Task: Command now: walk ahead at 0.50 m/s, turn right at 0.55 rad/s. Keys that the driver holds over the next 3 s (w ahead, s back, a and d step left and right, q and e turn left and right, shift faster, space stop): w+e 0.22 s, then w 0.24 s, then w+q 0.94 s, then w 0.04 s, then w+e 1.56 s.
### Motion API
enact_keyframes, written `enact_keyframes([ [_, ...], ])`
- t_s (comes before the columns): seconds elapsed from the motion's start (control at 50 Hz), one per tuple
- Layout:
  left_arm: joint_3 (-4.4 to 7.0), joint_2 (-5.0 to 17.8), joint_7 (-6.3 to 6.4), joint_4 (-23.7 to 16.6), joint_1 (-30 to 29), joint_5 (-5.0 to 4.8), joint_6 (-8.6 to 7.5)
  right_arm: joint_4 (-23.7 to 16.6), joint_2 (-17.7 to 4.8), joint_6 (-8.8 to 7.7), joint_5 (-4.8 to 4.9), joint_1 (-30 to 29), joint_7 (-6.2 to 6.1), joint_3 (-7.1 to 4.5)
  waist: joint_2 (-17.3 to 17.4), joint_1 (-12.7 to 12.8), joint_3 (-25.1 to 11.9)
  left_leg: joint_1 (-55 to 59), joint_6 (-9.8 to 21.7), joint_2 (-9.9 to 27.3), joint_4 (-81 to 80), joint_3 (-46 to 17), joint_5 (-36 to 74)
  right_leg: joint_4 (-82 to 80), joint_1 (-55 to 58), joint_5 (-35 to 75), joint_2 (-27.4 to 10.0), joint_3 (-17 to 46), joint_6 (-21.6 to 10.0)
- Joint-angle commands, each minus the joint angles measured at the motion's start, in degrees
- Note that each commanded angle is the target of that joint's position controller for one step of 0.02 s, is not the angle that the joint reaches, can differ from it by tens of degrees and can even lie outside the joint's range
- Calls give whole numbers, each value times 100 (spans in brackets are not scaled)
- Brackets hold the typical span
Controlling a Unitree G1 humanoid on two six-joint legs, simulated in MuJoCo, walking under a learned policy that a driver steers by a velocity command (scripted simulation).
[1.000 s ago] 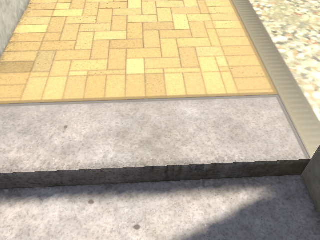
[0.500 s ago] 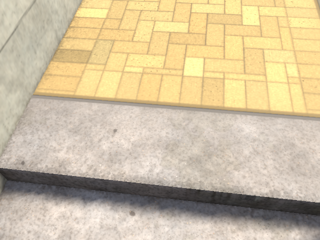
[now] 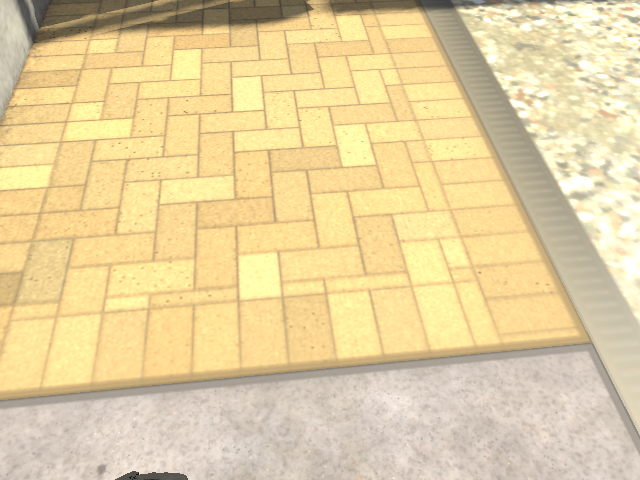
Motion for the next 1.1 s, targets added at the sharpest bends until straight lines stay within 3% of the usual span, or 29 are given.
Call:
enact_keyframes([
  [0.02, 208, 716, 171, -158, 352, -65, -186, -290, -1530, 106, 21, -11, -144, -422, 603, 511, 555, 31, 171, 1644, 1622, -146, 8910, -1131, 745, -208, 533, -452, -216],
  [0.06, 432, 1099, 482, 722, 2859, 65, -212, -386, -995, 151, -344, 76, 68, -248, -87, 1103, -868, -3263, -287, 1181, 4704, -394, 6597, -149, 5361, 1869, 339, 602, -1229],
  [0.08, 364, 1201, 423, 1256, 4113, 189, -203, -585, -352, 110, -402, 470, 339, -8, -1402, 1129, -2053, -5274, -817, -249, 6993, -893, -955, -964, 7938, 3538, -1342, 3366, -2726],
  [0.1, 449, 1150, 384, 1625, 5072, 327, -247, -1107, -416, 94, 103, -1272, 462, -64, -627, 1983, -1059, -6770, -522, -445, 8212, -1957, -901, -1874, 7511, 2597, -1594, 4067, -2243],
  [0.12, 487, 1204, 379, 1531, 4019, 241, -346, -1458, -469, 4, 202, -2228, 368, -82, -422, 1678, 335, -7481, -265, -57, 8509, -2282, -424, -2083, 5964, 2172, -1579, 3527, -1901],
  [0.14, 314, 677, 316, 1440, 3061, 113, -343, -1555, -738, 13, 22, -2261, 200, -153, -157, 1097, 283, -7047, 58, 77, 8423, -2241, -285, -2384, 4771, 1793, -1519, 3275, -1855],
  [0.18, -73, -99, 165, 1203, 1688, 17, -235, -1512, -180, 196, -166, -1630, 31, -4, -183, -16, 498, -5843, 707, 329, 8730, -2137, -117, -2882, 1757, 1272, -1218, 2675, -1815],
  [0.3, -315, 152, 348, 1549, 2739, 566, -409, -2233, -142, 211, 141, -2806, -166, 331, -15, 276, 565, -7564, 713, 454, 8468, -1723, 295, -2891, 1299, -990, -495, 2003, -930],
  [0.34, -281, 475, 181, 1121, 2225, 198, -337, -2674, -82, 379, 116, -3936, -48, 464, -168, 167, 501, -4547, 255, 577, 6131, -1060, 453, -3779, -912, -856, -298, 1737, -840],
  [0.38, -185, 933, 83, 1019, 2485, -47, -417, -2404, -68, 457, 103, -3410, 121, 479, -814, 46, 583, -3987, 48, 122, 6128, -619, 938, -3546, -21, 2205, -837, 1863, -1084],
  [0.4, -60, 914, 406, 1324, 2959, -406, -277, -2111, -120, 479, 376, -2148, -246, 278, -475, -204, 649, -4299, 262, -89, 5209, -401, -732, -2832, 1689, 5086, -735, 1309, -921],
  [0.42, -84, 862, 506, 1410, 3225, -373, -254, -1858, -221, 388, 475, -1368, -360, 228, -482, -452, 158, -3558, 405, -277, 4570, -511, -295, -1547, 2357, 6573, -711, 1346, -724],
  [0.44, -17, 861, 546, 1335, 3001, -297, -319, -1707, -698, 267, 444, -320, -420, -24, -819, -1033, -655, -2563, 668, 122, 4084, -1772, -397, 148, 2388, 6512, -658, 1266, -503],
  [0.46, 20, 469, 474, 897, 2882, -408, -340, -1495, -1501, 301, 295, 248, -417, -310, 722, -1036, -1327, -1523, 1224, 1359, 2465, -4693, -1084, 2276, 991, 3903, 168, 662, -77],
  [0.48, 60, 262, 352, 738, 2847, -58, -382, -1415, -1705, 444, 456, -214, -372, -416, 1848, -658, -1417, -1431, 1786, 1872, 641, -7400, -1130, 4331, -5, -480, 732, 754, -23],
  [0.52, 50, -1, 315, 244, 2078, 139, -303, -1276, -924, 389, 446, -1220, -292, -359, 426, -42, 140, -2653, 1633, 1733, 821, -6257, -1487, 5407, -1142, -508, 145, 674, -200],
  [0.54, -128, -125, 133, 276, 1356, 277, -295, -973, -299, 199, 77, -881, -157, -80, -28, -510, 547, -3293, 1961, 1532, 1023, -5537, -1527, 6034, -1723, -160, 330, 1566, -415],
  [0.58, -342, -388, 116, -15, 1253, 402, -242, -576, 319, 68, 55, -1293, -183, 37, -61, 157, 266, -3424, 1769, 1218, 944, -4669, -71, 5626, -1940, 64, 120, 1627, -742],
  [0.64, -262, 320, 124, -141, 1095, 342, -228, -622, -67, -52, 173, -1839, -194, -57, 13, 367, -18, -3280, 1491, 712, 446, -3280, 501, 3988, -1737, -110, -176, 860, -418],
  [0.7, -308, 255, 114, -341, 420, 304, -267, -463, -20, -138, 25, -1218, -126, 29, 84, 124, 0, -3366, 1365, 558, 239, -2661, 2221, 2578, -1059, 792, -534, 485, 162],
  [0.72, -368, 204, 349, -625, 57, -132, -281, -418, -301, 35, 693, -1058, -262, -53, -44, 229, 579, -3736, 1194, 514, -160, -2560, 2721, 1493, -584, 887, -442, 191, 201],
  [0.74, -409, 198, 423, -692, -289, -209, -325, -428, -515, 73, 759, -811, -335, -106, -29, -21, 581, -3686, 1113, 437, -356, -2436, 2661, 516, -30, 955, -319, 104, 301],
  [0.82, -285, 520, 376, -795, -796, -349, -372, -407, -1038, 160, 703, -152, -418, -316, 369, -258, 490, -1921, 1045, 794, -88, -2734, 2341, -1501, 478, 1000, -13, 303, 601],
  [0.9, 35, 1094, 396, -494, 383, -272, -488, -668, -974, 284, 594, -346, -411, -431, 507, 390, -195, -1684, 678, 651, 1627, -2822, 3734, -2071, 2430, 618, -106, 508, 145],
  [0.92, 130, 1382, 430, -315, 1490, -155, -511, -966, -754, 268, 503, -672, -377, -377, 198, 870, -1087, -2651, 546, 335, 3026, -2668, 2872, -1671, 4145, 595, -946, 1207, -216],
  [0.94, 216, 1786, 505, -312, 1874, -45, -420, -1148, -142, 154, 436, -100, -336, -240, -1380, 576, -1737, -4661, 195, -408, 4834, -2126, -27, -1826, 6158, 942, -2320, 3280, -933],
  [0.96, 189, 1504, 501, -339, 1883, -68, -385, -1182, -339, 76, 630, 160, -293, -232, -2120, 587, -2187, -5666, 145, -158, 6151, -2371, -504, -2434, 6372, -539, -2740, 4801, -1531],
  [1.02, 4, 685, 531, -440, 951, -108, -394, -1464, -941, 171, 651, -1174, -342, -482, -458, 396, -317, -5638, 69, 519, 6410, -2174, 862, -2987, 3850, -317, -1888, 2433, -904],
  [1.1, 61, 635, 486, -167, 944, -108, -438, -1763, -537, 367, 663, -1267, -303, -461, -582, 48, 273, -5341, 50, 793, 5765, -2179, 1126, -3511, 2875, 634, -1532, 1171, -780],
])
Next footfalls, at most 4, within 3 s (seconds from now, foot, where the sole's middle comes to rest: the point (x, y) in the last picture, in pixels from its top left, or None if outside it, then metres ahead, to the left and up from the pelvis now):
0.04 right None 0.15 -0.11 -0.76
0.42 left None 0.48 0.06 -0.64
0.92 right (423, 369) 0.73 -0.20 -0.64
1.42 left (279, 283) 0.96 0.11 -0.64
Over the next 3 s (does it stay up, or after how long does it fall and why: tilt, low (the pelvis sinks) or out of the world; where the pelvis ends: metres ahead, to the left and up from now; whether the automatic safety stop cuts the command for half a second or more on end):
stays up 1.66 -0.08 0.11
